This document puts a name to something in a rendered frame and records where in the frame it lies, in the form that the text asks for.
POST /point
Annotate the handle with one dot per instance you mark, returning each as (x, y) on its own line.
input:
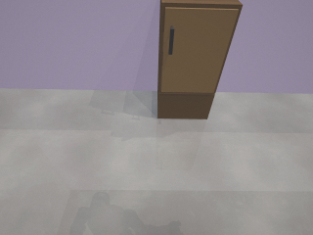
(171, 39)

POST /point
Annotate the cupboard door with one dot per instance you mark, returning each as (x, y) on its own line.
(200, 42)

